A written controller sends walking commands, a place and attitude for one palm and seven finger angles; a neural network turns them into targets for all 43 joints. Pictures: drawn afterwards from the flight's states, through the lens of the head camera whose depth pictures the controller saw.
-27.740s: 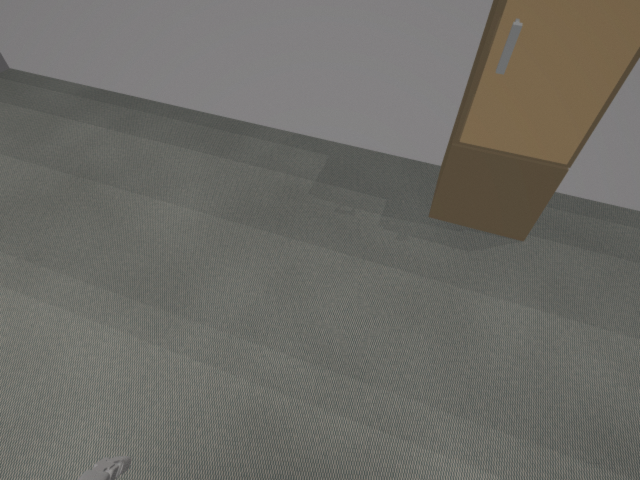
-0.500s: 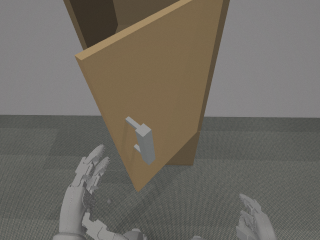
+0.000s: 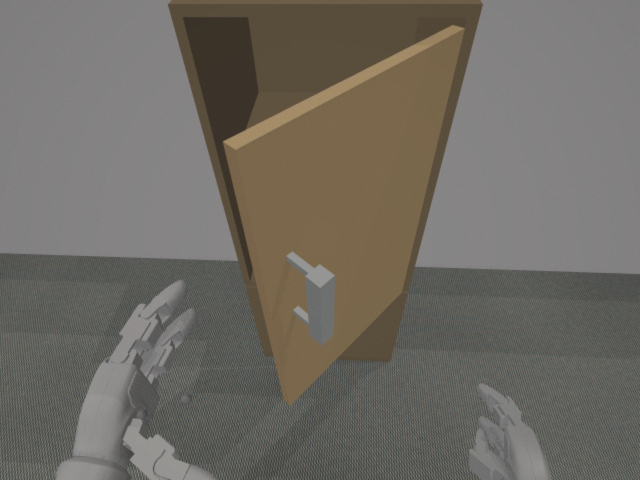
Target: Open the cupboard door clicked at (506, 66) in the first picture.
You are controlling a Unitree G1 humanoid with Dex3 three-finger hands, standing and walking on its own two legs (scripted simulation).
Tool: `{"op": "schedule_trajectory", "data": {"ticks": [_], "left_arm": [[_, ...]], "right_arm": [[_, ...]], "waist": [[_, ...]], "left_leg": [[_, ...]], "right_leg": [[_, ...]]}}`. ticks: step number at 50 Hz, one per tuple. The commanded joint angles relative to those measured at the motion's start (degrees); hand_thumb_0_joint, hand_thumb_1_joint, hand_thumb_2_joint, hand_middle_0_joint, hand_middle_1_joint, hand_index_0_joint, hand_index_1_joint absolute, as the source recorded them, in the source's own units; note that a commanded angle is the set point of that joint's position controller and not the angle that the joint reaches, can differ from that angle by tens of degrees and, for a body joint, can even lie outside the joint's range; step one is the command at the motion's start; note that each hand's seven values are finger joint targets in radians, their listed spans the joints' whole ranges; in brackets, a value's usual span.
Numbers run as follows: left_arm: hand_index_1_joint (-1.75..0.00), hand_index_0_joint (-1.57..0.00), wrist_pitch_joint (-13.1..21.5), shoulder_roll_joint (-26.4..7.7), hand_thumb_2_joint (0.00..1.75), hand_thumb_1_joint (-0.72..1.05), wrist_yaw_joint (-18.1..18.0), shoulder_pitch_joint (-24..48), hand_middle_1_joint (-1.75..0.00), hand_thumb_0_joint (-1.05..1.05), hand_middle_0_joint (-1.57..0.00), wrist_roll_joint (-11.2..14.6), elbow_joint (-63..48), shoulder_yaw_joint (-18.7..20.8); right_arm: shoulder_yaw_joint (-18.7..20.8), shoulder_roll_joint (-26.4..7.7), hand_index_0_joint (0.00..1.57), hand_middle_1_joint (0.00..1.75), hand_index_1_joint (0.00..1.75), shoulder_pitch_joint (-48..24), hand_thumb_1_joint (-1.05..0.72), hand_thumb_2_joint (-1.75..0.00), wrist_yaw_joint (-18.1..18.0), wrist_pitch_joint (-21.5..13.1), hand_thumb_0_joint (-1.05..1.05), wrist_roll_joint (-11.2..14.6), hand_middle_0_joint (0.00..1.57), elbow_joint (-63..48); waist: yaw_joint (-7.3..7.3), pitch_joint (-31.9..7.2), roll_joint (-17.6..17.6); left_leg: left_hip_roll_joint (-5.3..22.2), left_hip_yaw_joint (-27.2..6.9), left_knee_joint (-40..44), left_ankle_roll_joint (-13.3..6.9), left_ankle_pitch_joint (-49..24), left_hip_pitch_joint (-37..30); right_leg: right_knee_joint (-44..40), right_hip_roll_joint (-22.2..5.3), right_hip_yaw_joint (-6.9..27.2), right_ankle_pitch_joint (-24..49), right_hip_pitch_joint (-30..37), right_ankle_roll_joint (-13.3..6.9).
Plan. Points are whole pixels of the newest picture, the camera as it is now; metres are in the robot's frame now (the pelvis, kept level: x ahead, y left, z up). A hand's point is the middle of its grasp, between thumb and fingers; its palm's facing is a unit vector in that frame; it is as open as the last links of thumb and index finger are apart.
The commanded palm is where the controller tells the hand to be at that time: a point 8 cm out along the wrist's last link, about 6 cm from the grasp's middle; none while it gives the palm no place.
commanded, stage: draw the hand back to the body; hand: left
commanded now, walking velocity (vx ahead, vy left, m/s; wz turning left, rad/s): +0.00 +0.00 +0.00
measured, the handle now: (309, 298) +0.33 +0.05 +0.06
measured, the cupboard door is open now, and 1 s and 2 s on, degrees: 49 49 49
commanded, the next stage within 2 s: step back with the hand held close in 1.10 s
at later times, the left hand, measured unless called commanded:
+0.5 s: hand (58, 344) +0.20 +0.25 +0.17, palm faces +0.32 -0.87 -0.39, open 11.8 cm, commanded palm +0.16 +0.29 +0.19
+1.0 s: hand (25, 318) +0.21 +0.27 +0.20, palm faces +0.42 -0.82 -0.39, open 7.5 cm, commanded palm +0.16 +0.31 +0.22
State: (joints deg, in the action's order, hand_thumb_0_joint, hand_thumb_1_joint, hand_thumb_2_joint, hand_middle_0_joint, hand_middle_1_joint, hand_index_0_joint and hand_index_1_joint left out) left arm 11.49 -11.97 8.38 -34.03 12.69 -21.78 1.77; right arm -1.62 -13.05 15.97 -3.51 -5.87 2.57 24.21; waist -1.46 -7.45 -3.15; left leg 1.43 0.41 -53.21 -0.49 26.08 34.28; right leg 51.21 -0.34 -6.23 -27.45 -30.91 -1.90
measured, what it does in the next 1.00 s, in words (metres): rises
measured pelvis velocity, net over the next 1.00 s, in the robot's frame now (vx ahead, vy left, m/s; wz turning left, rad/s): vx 0.01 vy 0.01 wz -0.03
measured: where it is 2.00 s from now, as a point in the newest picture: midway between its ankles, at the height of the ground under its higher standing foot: outside the picture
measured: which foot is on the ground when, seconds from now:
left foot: down 0.00-1.00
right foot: down 0.00-1.00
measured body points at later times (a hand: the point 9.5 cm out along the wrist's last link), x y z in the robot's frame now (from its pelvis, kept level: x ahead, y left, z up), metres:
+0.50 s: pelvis +0.01 +0.03 +0.04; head -0.01 +0.01 +0.49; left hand +0.18 +0.29 +0.19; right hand +0.19 -0.19 -0.04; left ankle +0.01 +0.11 -0.69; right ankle -0.01 -0.10 -0.69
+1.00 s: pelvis +0.01 +0.01 +0.05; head +0.00 +0.00 +0.50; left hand +0.18 +0.31 +0.22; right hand +0.20 -0.21 -0.03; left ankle +0.01 +0.11 -0.69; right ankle -0.01 -0.10 -0.69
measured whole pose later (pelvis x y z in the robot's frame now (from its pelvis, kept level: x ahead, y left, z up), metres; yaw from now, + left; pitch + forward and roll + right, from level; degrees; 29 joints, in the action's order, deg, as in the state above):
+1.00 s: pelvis +0.01 +0.01 +0.05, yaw -2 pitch -4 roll +0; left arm 3.7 -18.6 -6.4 -27.7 3.8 -23.0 18.2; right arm -1.0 -12.9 10.9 -4.2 -5.7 -0.1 36.2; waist -4.3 1.3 -3.2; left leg 0.2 3.4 -23.3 -1.4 13.7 5.8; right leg 21.3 -0.1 -3.3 -13.9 -3.5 -0.6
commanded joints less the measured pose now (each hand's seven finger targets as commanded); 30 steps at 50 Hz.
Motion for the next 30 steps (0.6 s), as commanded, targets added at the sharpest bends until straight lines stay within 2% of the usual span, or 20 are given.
{"op": "schedule_trajectory", "data": {"ticks": [1, 2, 3, 4, 6, 8, 11, 13, 16, 18, 20, 25, 30], "left_arm": [[-0.3, -0.16, 2.8, -5.9, 0.37, -0.32, -1.0, 3.5, -0.3, 0.0, -0.16, 1.9, -15.2, 7.7], [-0.3, -0.16, 0.5, -14.9, 0.39, -0.29, -7.0, 3.1, -0.3, 0.0, -0.16, -6.3, -19.2, 8.7], [-0.3, -0.16, -1.4, -12.0, 0.4, -0.26, -9.9, 1.4, -0.3, 0.0, -0.16, -7.0, -19.1, 8.3], [-0.3, -0.16, -2.6, -8.6, 0.42, -0.22, -10.7, -0.2, -0.3, 0.0, -0.16, -7.3, -19.3, 5.5], [-0.3, -0.16, -4.2, -7.7, 0.45, -0.15, -12.3, 0.2, -0.3, 0.0, -0.16, -8.8, -19.1, 4.3], [-0.3, -0.16, -5.1, -8.9, 0.48, -0.08, -13.7, 0.4, -0.3, 0.0, -0.16, -9.6, -17.8, 5.4], [-0.3, -0.17, -5.3, -10.6, 0.52, 0.02, -15.1, 2.1, -0.3, 0.0, -0.17, -10.2, -16.9, 7.8], [-0.3, -0.17, -5.5, -12.0, 0.55, 0.09, -15.8, 3.2, -0.3, 0.0, -0.17, -10.5, -15.7, 9.6], [-0.3, -0.18, -5.2, -12.6, 0.6, 0.2, -16.4, 4.2, -0.3, 0.0, -0.18, -10.5, -17.4, 11.5], [-0.3, -0.18, -5.1, -14.2, 0.63, 0.27, -16.8, 5.6, -0.3, 0.0, -0.18, -10.6, -18.2, 13.3], [-0.3, -0.18, -4.9, -13.8, 0.66, 0.34, -16.9, 5.4, -0.3, 0.0, -0.18, -10.5, -18.7, 13.8], [-0.3, -0.19, -5.1, -14.3, 0.74, 0.51, -16.7, 5.5, -0.3, 0.0, -0.19, -9.9, -14.8, 17.0], [-0.3, -0.19, -4.4, -16.1, 0.81, 0.69, -16.8, 8.6, -0.3, 0.0, -0.19, -9.7, -13.9, 21.1]], "right_arm": [[1.7, -5.3, 0.2, 0.3, 0.3, -5.5, -0.9, -0.9, -0.3, -4.0, 0.0, 0.4, 0.2, -9.7], [2.1, -5.3, 0.2, 0.3, 0.3, -5.0, -0.9, -0.9, -1.9, -3.0, 0.0, -0.6, 0.2, -9.5], [1.6, -4.4, 0.2, 0.3, 0.3, -5.1, -0.9, -0.9, -2.3, -2.9, 0.0, -0.9, 0.2, -9.2], [1.4, -4.3, 0.2, 0.3, 0.3, -4.9, -0.9, -0.9, -2.4, -2.7, 0.0, -0.9, 0.2, -9.4], [1.1, -4.6, 0.2, 0.3, 0.3, -5.0, -0.9, -0.9, -2.2, -2.3, 0.0, -1.0, 0.2, -8.3], [0.9, -4.8, 0.2, 0.3, 0.3, -6.1, -0.9, -0.9, -2.3, -2.1, 0.0, -1.1, 0.2, -7.5], [0.8, -5.0, 0.2, 0.3, 0.3, -6.7, -0.9, -0.9, -2.6, -2.0, 0.0, -1.5, 0.2, -6.6], [0.7, -5.2, 0.2, 0.3, 0.3, -7.9, -0.9, -0.9, -3.0, -2.2, 0.0, -1.6, 0.2, -5.6], [0.4, -4.9, 0.2, 0.3, 0.3, -8.4, -0.9, -0.9, -3.0, -2.8, 0.0, -1.7, 0.2, -4.5], [0.3, -5.1, 0.2, 0.3, 0.3, -8.8, -0.9, -0.9, -2.9, -3.3, 0.0, -1.9, 0.2, -3.5], [0.3, -5.1, 0.2, 0.3, 0.3, -9.0, -0.9, -0.9, -2.5, -3.9, 0.0, -2.0, 0.2, -2.6], [1.0, -5.5, 0.2, 0.3, 0.3, -10.3, -0.9, -0.9, -1.9, -3.9, 0.0, -2.2, 0.2, -0.7], [1.5, -5.8, 0.2, 0.3, 0.3, -10.9, -0.9, -0.9, -1.6, -3.4, 0.0, -2.3, 0.2, 0.7]], "waist": [[-0.35, -4.3, -0.1], [-2.15, -4.6, 0.1], [-1.35, -3.4, -0.2], [-0.82, -2.4, 0.6], [-0.44, -0.6, -1.6], [-0.47, 0.4, 1.1], [-0.55, 1.8, 3.3], [-0.83, 2.8, 2.8], [-1.3, 2.3, -0.1], [-1.65, 1.6, -2.6], [-1.69, 2.0, -3.1], [-2.01, 4.6, 1.7], [-2.28, 5.4, -0.1]], "left_leg": [[-1.8, -2.2, 9.7, -0.7, -11.6, -6.8], [-0.7, -1.3, 11.9, -0.9, -13.0, -8.2], [-1.1, -1.1, 12.7, -1.0, -13.2, -9.7], [-0.9, -1.2, 13.0, -1.0, -13.9, -10.5], [-0.4, -1.6, 14.8, -0.9, -15.9, -12.3], [-0.1, -1.9, 16.6, -1.0, -15.7, -13.5], [0.1, -2.1, 19.9, -1.0, -13.4, -15.8], [0.2, -2.1, 21.8, -0.9, -13.0, -17.0], [0.3, -2.0, 24.3, -0.8, -15.8, -20.0], [0.2, -1.9, 25.5, -0.5, -18.7, -21.6], [0.6, -2.1, 26.8, -0.1, -21.8, -23.2], [1.0, -1.6, 29.6, 0.0, -23.3, -24.6], [1.0, -1.3, 31.8, 0.3, -23.9, -26.0]], "right_leg": [[-9.9, 1.6, 2.5, 13.5, 3.6, 0.9], [-13.6, -0.2, 5.8, 14.8, 5.6, 0.2], [-15.3, -0.4, 5.6, 14.6, 6.3, 0.3], [-15.3, -0.5, 5.0, 15.2, 6.0, 0.6], [-15.7, -0.2, 3.9, 16.1, 7.1, 0.6], [-17.5, 0.0, 3.6, 15.6, 8.7, 0.7], [-20.1, 0.0, 3.3, 13.4, 10.6, 0.8], [-21.7, 0.0, 3.4, 12.9, 12.6, 0.7], [-23.0, 0.0, 3.3, 15.2, 15.4, 0.6], [-23.9, -0.2, 3.4, 17.4, 18.1, 0.3], [-24.6, -0.1, 3.1, 18.7, 19.2, 0.4], [-27.4, 0.4, 3.0, 20.3, 21.7, 0.6], [-29.3, 0.5, 3.3, 20.9, 23.9, 0.5]]}}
